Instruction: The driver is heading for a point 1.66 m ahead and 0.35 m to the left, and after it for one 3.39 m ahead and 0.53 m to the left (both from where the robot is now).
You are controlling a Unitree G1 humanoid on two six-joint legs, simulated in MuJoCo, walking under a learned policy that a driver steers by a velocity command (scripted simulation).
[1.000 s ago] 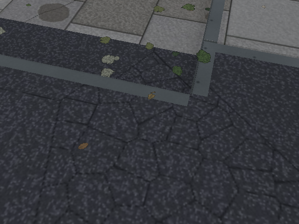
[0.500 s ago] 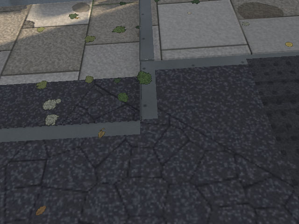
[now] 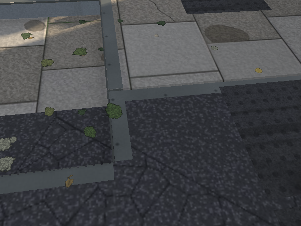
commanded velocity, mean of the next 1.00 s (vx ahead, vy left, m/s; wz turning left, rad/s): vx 0.48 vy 0.00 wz -0.01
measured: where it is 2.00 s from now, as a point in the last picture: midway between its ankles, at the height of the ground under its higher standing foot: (142, 146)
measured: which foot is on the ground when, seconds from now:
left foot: down 0.00-0.26, up 0.28-0.76, down 0.78-1.00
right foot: up 0.00-0.22, down 0.24-0.78, up 0.80-1.00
